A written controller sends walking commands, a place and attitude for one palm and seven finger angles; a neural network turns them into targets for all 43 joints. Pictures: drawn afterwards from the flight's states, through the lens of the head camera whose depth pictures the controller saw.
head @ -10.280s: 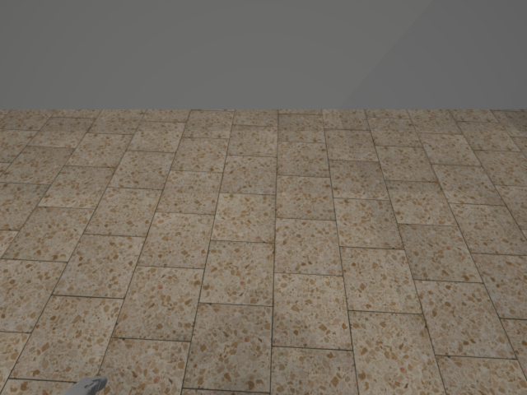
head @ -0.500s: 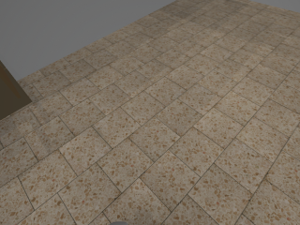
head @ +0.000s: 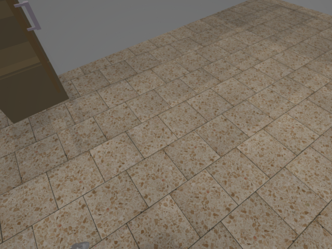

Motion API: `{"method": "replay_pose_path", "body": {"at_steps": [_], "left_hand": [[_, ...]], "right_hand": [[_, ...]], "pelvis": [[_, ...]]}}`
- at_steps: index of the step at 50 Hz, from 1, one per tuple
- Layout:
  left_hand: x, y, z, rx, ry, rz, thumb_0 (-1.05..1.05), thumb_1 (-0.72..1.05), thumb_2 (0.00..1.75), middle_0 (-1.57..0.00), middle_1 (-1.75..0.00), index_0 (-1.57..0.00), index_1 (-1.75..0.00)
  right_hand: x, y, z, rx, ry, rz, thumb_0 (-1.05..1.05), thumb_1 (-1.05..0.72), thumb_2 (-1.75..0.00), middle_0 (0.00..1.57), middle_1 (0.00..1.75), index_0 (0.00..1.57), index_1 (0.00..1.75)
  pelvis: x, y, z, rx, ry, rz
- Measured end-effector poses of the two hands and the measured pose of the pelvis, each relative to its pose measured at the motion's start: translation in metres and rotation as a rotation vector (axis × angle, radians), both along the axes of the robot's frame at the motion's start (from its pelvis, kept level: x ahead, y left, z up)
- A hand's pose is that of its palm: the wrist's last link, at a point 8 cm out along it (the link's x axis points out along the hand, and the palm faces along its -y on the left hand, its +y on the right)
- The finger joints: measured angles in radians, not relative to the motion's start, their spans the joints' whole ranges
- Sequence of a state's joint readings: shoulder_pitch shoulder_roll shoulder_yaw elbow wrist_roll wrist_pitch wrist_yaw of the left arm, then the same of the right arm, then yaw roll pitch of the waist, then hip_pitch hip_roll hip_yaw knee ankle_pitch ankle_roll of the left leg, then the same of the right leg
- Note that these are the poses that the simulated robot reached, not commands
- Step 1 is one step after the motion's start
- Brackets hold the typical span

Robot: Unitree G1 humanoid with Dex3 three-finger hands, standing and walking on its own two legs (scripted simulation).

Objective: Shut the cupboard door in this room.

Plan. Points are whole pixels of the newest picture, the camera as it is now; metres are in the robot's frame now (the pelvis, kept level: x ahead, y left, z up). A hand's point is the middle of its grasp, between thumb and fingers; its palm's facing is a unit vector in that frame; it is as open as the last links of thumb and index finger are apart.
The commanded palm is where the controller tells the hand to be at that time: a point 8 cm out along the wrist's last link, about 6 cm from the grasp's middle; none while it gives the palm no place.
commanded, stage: stand and wait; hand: left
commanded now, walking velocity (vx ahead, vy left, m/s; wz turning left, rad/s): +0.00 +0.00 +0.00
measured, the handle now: (27, 17) +1.05 +0.72 +0.07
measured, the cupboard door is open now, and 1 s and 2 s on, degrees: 84 84 84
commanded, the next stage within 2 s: turn or walk to find it in 0.04 s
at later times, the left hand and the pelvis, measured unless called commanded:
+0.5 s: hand out of the picture -0.05 +0.20 -0.18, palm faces +0.28 -0.93 -0.24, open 7.4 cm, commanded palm none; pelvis -0.03 +0.00 -0.01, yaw +13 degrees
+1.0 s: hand out of the picture -0.05 +0.17 -0.16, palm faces +0.32 -0.92 -0.24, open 7.3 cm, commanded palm none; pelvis -0.05 -0.02 +0.00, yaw +17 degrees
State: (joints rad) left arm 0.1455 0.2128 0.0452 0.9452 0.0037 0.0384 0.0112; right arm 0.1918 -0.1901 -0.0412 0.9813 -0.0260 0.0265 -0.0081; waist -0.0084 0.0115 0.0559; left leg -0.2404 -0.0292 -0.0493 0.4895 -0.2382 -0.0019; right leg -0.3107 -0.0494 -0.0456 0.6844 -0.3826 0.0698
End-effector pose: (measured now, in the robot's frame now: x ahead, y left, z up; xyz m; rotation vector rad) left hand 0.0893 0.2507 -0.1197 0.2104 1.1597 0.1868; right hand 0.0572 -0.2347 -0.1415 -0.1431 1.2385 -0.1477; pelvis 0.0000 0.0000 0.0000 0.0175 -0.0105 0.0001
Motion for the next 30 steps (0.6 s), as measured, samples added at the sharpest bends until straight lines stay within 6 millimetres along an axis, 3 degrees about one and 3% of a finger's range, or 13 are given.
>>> {"method": "replay_pose_path", "body": {"at_steps": [3,9,16,20,26,30], "left_hand": [[-0.008,-0.018,0.001,0.014,-0.016,-0.006,0.01,0.9,0.9,-0.2,-0.3,-0.2,-0.3],[-0.045,-0.042,0.006,-0.013,0.03,0.055,0.01,0.9,0.9,-0.2,-0.3,-0.2,-0.3],[-0.089,-0.037,0.003,-0.013,0.077,0.161,0.01,0.91,0.89,-0.21,-0.3,-0.21,-0.3],[-0.119,-0.025,-0.005,-0.025,0.111,0.217,0.01,0.91,0.9,-0.21,-0.3,-0.21,-0.3],[-0.168,0.004,-0.03,-0.056,0.164,0.308,0.01,0.9,0.9,-0.21,-0.3,-0.21,-0.3],[-0.184,0.02,-0.032,-0.06,0.199,0.339,0.01,0.9,0.9,-0.2,-0.3,-0.2,-0.3]], "right_hand": [[-0.006,-0.012,-0.013,0.023,0.01,-0.01,0.01,-0.91,-0.9,0.2,0.3,0.2,0.3],[-0.022,-0.029,-0.011,0.031,0.082,0.011,0.01,-0.91,-0.9,0.2,0.29,0.2,0.3],[-0.034,-0.038,-0.005,-0.005,0.171,0.078,0.01,-0.91,-0.9,0.19,0.29,0.19,0.3],[-0.022,-0.029,-0.001,-0.029,0.172,0.139,0.01,-0.91,-0.9,0.19,0.29,0.19,0.3],[0.016,0.004,0.004,-0.073,0.048,0.24,0.01,-0.91,-0.9,0.19,0.29,0.19,0.3],[0.031,0.027,0.015,-0.076,-0.026,0.283,0.01,-0.91,-0.9,0.2,0.29,0.19,0.3]], "pelvis": [[-0.003,-0.012,-0.005,0.002,-0.011,0.01],[-0.008,-0.024,0.004,0.014,-0.017,0.057],[-0.016,-0.026,0.006,0.016,-0.01,0.134],[-0.023,-0.018,0.004,0.012,-0.005,0.174],[-0.037,0.006,-0.009,-0.015,-0.001,0.237],[-0.044,0.015,-0.006,-0.016,-0.006,0.253]]}}
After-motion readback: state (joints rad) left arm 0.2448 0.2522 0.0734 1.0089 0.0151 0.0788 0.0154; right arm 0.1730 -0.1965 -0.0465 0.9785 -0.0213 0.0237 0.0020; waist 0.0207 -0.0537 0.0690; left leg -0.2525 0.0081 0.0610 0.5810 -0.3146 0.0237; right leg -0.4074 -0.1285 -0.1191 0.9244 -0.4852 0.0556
